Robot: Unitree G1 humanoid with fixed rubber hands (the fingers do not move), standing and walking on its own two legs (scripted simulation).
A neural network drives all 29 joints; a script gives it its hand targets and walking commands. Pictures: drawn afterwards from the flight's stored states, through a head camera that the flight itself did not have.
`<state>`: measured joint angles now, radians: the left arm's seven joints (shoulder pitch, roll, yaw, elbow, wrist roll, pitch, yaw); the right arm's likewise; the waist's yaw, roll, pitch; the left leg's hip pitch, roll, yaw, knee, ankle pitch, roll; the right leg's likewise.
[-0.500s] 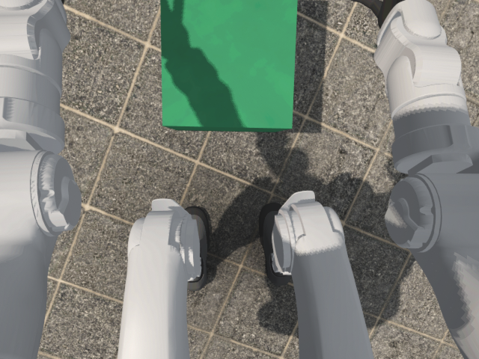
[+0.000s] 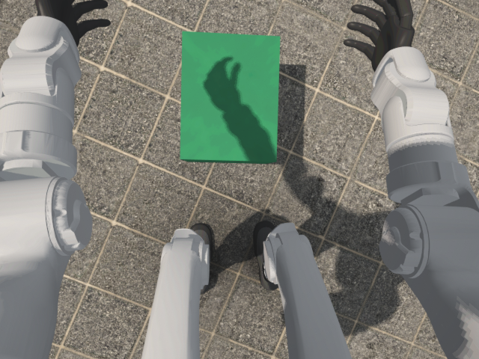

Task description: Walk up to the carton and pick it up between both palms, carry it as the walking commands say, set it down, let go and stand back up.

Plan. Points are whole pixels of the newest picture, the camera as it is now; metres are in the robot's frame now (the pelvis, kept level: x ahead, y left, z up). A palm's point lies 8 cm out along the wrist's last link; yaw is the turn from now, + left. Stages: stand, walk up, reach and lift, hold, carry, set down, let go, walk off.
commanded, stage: set down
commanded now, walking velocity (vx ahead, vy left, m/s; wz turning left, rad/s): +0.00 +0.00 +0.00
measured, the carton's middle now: (229, 105) +0.55 -0.01 -0.49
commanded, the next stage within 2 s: let go in 0.36 s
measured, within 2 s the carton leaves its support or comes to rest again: neither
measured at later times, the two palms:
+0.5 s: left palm out of the picture +0.55 +0.21 +0.00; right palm (436, 40) +0.51 -0.21 -0.01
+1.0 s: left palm out of the picture +0.37 +0.22 +0.08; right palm out of the picture +0.35 -0.24 +0.09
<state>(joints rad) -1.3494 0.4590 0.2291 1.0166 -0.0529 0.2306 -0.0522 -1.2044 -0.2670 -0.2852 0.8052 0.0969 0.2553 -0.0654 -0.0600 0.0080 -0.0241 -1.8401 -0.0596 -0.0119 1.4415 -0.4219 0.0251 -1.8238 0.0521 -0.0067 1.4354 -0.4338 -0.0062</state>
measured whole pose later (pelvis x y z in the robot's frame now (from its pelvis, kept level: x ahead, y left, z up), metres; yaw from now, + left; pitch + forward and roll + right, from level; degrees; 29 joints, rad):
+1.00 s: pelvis +0.08 -0.01 +0.17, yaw +1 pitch +22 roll +0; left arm -0.23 0.22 0.15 0.61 0.03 0.05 -0.03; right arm -0.18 -0.19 -0.13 0.58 0.00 0.05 0.07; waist -0.04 -0.03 -0.06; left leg -0.77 -0.05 -0.04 0.67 -0.28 0.02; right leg -0.77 0.05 0.03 0.67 -0.29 -0.02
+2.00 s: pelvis +0.14 +0.00 +0.20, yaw -1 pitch +4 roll +0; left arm 0.32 0.25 0.02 0.70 0.03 -0.06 0.01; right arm 0.29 -0.27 -0.03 0.72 -0.04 -0.07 -0.02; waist 0.00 0.02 -0.08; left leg -0.22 -0.03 0.00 0.49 -0.33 0.03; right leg -0.23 0.05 0.05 0.49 -0.33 -0.02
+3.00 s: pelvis +0.14 -0.02 +0.20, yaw -2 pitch +0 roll +0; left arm 0.38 0.19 -0.04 1.05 0.01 0.00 0.05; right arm 0.36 -0.20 0.04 1.11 -0.02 0.01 -0.05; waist 0.00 0.01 -0.02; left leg -0.12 0.00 0.01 0.45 -0.33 0.00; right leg -0.14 0.07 0.06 0.48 -0.33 -0.05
